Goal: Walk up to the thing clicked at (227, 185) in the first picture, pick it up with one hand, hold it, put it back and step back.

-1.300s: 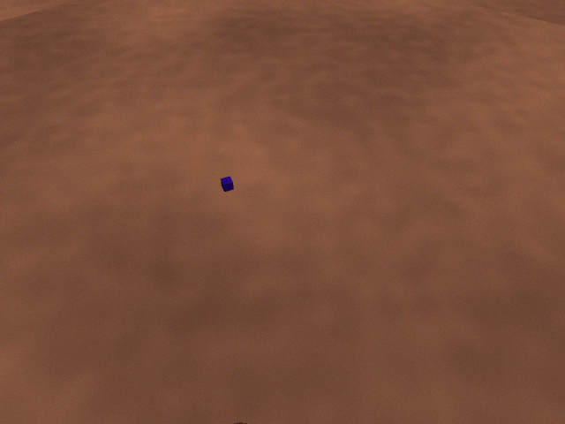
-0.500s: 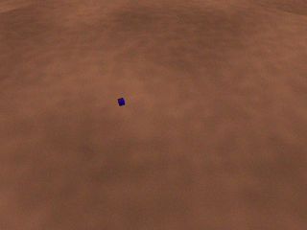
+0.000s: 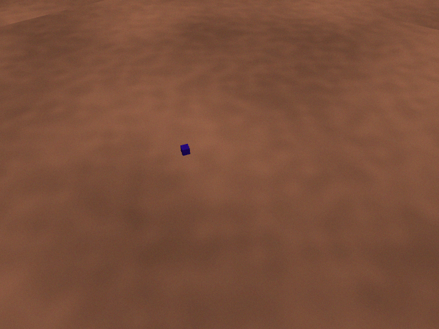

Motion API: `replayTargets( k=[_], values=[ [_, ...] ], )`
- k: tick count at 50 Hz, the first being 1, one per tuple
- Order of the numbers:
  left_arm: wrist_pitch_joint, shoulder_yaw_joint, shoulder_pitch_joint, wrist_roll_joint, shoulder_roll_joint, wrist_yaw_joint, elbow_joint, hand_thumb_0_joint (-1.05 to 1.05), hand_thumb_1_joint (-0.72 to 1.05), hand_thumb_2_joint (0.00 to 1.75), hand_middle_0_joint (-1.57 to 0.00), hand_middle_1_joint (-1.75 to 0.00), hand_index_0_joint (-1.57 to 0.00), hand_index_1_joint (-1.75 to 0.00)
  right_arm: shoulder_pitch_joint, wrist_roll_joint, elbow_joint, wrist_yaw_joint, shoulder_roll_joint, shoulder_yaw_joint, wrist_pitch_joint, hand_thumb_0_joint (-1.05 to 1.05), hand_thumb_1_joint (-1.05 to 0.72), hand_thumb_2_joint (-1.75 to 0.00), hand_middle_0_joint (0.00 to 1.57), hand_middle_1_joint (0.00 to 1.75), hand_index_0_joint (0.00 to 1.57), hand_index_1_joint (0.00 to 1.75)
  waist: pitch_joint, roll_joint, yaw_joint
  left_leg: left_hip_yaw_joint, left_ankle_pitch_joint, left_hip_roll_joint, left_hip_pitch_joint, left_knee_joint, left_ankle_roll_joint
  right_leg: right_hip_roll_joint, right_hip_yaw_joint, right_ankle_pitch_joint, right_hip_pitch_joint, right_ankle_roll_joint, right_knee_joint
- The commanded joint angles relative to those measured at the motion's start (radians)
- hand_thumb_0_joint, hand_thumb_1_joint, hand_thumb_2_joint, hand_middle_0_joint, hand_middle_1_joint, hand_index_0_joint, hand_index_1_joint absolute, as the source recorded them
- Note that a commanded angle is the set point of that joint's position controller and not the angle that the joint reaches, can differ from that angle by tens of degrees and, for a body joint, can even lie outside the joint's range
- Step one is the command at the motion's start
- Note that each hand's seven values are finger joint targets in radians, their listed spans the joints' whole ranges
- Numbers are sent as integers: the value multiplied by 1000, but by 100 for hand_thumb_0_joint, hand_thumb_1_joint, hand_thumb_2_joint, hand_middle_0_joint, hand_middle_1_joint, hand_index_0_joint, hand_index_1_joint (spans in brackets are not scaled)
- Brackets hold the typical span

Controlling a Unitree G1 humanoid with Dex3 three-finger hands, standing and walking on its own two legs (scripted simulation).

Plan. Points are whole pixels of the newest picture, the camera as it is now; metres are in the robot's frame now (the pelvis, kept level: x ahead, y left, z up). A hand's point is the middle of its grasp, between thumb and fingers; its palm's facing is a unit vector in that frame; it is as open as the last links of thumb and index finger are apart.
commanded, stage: walk up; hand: left
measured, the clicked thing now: (185, 149) +1.33 +0.26 -0.75
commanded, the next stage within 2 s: none
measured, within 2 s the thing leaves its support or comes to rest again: neither
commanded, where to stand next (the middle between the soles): +0.98 -0.03 m, yaw -2 degrees
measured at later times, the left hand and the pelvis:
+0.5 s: hand (82, 277) +0.27 +0.32 -0.14, palm faces -0.14 -0.93 -0.33, open 7.3 cm; pelvis +0.18 +0.05 +0.00, yaw -3 degrees
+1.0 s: hand (131, 198) +0.49 +0.27 -0.14, palm faces -0.07 -0.93 -0.35, open 7.3 cm; pelvis +0.42 +0.01 -0.01, yaw -2 degrees
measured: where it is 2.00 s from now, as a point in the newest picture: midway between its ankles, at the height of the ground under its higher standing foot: (229, 218)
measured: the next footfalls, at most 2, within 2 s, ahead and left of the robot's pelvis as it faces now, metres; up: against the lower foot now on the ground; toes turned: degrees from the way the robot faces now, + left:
left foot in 0.14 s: +0.16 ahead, +0.16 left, +0.00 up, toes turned +3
right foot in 0.64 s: +0.41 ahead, -0.11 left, +0.00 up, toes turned -7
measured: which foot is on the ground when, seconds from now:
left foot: up 0.00-0.12, down 0.14-0.68, up 0.70-1.00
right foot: down 0.00-0.16, up 0.18-0.62, down 0.64-1.00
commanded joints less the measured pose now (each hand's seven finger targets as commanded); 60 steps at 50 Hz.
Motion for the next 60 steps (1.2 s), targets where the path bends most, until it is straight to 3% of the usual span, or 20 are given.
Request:
replayTargets(
  k=[1,4,7,8,9,10,11,15,26,29,31,32,34,35,40,50,54,56,57,60],
  values=[
    [-11,78,-23,-3,303,15,-94,0,90,90,-20,-30,-20,-30,-117,3,-145,19,-186,-56,-48,0,-90,-90,20,30,20,30,56,-146,29,-40,-28,64,-232,4,-12,-271,330,-369,96,-166,-262],
    [-5,73,-156,-8,311,4,-154,0,90,90,-20,-30,-20,-30,16,9,-126,25,-193,-72,-49,0,-90,-90,20,30,20,30,72,-223,-65,14,131,60,58,-118,-21,-212,189,-322,-192,-119,-201],
    [6,43,-113,-8,214,-2,-169,0,90,90,-20,-30,-20,-30,283,4,-51,-1,-245,-117,-56,0,-90,-90,20,30,20,30,-54,104,-187,2,206,18,559,-260,-16,-56,9,-323,-505,-57,289],
    [4,22,-55,-16,141,4,-168,0,90,90,-20,-30,-20,-30,362,-16,-51,-14,-321,-134,-64,0,-90,-90,20,30,20,30,-59,330,-204,-338,-163,216,560,-433,31,78,2,-379,-644,-32,620],
    [9,30,5,-25,182,12,-160,0,90,90,-20,-30,-20,-30,232,-11,-118,-17,-366,-133,-73,0,-90,-90,20,30,20,30,-43,247,-135,-681,-438,389,409,-594,121,72,120,-312,-656,-16,744],
    [13,41,17,-22,262,17,-149,0,90,90,-20,-30,-20,-30,107,18,-161,-11,-375,-125,-72,0,-90,-90,20,30,20,30,30,163,-84,-696,-510,432,247,-636,183,-16,188,-262,-581,-17,746],
    [6,40,2,-27,276,16,-144,0,90,90,-20,-30,-20,-30,52,22,-177,-10,-353,-113,-73,0,-90,-90,20,30,20,30,96,115,-57,-628,-429,425,175,-622,216,-54,183,-213,-567,-13,741],
    [6,47,70,-37,276,-4,-83,0,90,90,-20,-30,-20,-30,48,28,-196,-12,-259,-74,-94,0,-90,-90,20,30,20,30,149,105,-24,-236,-121,244,79,-597,116,-82,130,-25,-472,33,620],
    [1,35,-193,-28,201,-39,-215,0,90,90,-20,-30,-20,-30,170,35,-216,-12,-270,-75,-92,0,-90,-90,20,30,20,30,128,69,-92,-51,321,221,231,-524,136,-96,-15,163,-423,27,203],
    [-5,42,-161,-31,195,-32,-207,0,90,90,-20,-30,-20,-30,164,32,-235,-22,-271,-76,-83,0,-90,-90,20,30,20,30,64,73,-64,-28,520,227,234,-402,132,-64,-42,114,-275,0,177],
    [-10,61,-11,-34,223,-18,-172,0,90,90,-20,-30,-20,-30,158,30,-253,-30,-256,-66,-78,0,-90,-90,20,30,20,30,-35,-4,23,8,669,189,194,-147,104,-33,-45,85,-37,-24,122],
    [-18,82,106,-30,268,-6,-138,0,90,90,-20,-30,-20,-30,196,31,-257,-29,-205,-49,-78,0,-90,-90,20,30,20,30,-135,-121,67,54,577,122,93,88,71,-42,-18,45,167,-44,103],
    [-25,112,227,-38,393,13,-141,0,90,90,-20,-30,-20,-30,253,48,-271,-32,-178,-29,-76,0,-90,-90,20,30,20,30,-194,-345,96,40,-51,-76,-316,471,10,-418,647,-2,437,-201,-76],
    [-22,114,169,-56,387,21,-163,0,90,90,-20,-30,-20,-30,212,40,-251,-46,-249,-40,-73,0,-90,-90,20,30,20,30,-161,-273,91,-30,-71,-3,-351,546,13,-452,671,69,377,-258,-67],
    [-32,65,30,-60,259,33,-207,0,90,90,-20,-30,-20,-30,205,50,-222,-19,-183,-34,-57,0,-90,-90,20,30,20,30,41,-160,-17,-70,140,42,-177,415,10,-236,167,351,-70,-156,-89],
    [-45,63,64,-34,287,18,-263,0,90,90,-20,-30,-20,-30,-5,25,-290,26,-153,-49,-65,0,-90,-90,20,30,20,30,53,-155,23,35,342,73,-84,-107,-25,-243,68,181,-106,-154,-89],
    [-31,37,87,-38,234,25,-275,0,90,90,-20,-30,-20,-30,244,5,-207,4,-246,-92,-86,0,-90,-90,20,30,20,30,-118,110,-113,41,246,24,339,-230,41,-141,-20,212,-218,-86,370],
    [-17,17,197,-54,172,30,-266,0,90,90,-20,-30,-20,-30,281,5,-247,-17,-356,-114,-91,0,-90,-90,20,30,20,30,-155,284,-105,-649,-72,391,493,-440,169,63,7,-283,-559,-17,737],
    [-8,39,171,-47,277,46,-242,0,90,90,-20,-30,-20,-30,239,34,-261,-15,-357,-119,-86,0,-90,-90,20,30,20,30,-138,192,-108,-702,-69,437,458,-447,250,-9,87,-288,-567,-30,819],
    [-13,35,133,-50,259,38,-217,0,90,90,-20,-30,-20,-30,162,51,-285,-30,-252,-67,-89,0,-90,-90,20,30,20,30,-11,67,-61,-299,441,299,262,-419,136,-59,154,-126,-487,-8,767]
  ],
)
